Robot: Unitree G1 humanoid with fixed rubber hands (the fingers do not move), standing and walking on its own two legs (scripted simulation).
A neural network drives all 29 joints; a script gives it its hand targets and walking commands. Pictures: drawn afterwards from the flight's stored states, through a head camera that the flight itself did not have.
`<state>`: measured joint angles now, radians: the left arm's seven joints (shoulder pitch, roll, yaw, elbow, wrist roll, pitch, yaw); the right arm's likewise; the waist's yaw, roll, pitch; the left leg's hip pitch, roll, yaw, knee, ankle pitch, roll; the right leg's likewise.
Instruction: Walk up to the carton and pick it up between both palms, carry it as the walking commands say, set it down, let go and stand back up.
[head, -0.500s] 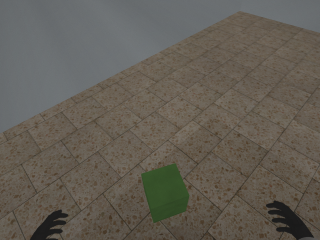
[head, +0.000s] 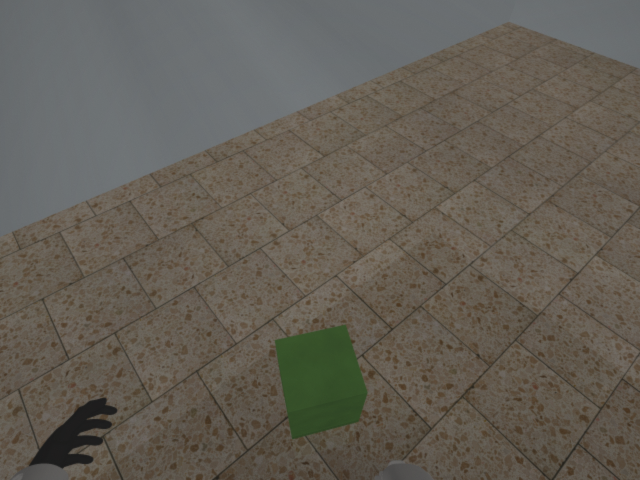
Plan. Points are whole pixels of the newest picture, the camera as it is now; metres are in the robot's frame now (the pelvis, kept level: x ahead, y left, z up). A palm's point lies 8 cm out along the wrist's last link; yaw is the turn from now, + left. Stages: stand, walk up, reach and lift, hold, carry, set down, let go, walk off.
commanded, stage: walk up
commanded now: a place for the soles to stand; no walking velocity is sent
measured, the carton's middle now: (318, 382) +0.49 +0.01 -0.63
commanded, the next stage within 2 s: none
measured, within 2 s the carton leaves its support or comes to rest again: neither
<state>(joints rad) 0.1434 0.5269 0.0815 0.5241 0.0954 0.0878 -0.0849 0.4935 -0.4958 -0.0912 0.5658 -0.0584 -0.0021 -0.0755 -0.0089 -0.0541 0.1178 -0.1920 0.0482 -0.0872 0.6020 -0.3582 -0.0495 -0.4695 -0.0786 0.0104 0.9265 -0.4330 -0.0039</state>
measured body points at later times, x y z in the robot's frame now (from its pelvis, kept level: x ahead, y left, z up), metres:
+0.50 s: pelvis +0.06 -0.12 -0.01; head +0.06 -0.10 +0.44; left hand +0.12 +0.23 -0.08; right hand +0.28 -0.40 -0.04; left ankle +0.07 +0.02 -0.72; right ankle +0.09 -0.24 -0.70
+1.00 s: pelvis +0.09 -0.14 +0.00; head +0.10 -0.14 +0.45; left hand +0.13 +0.21 -0.06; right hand +0.35 -0.38 -0.05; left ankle +0.07 +0.00 -0.72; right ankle +0.12 -0.26 -0.72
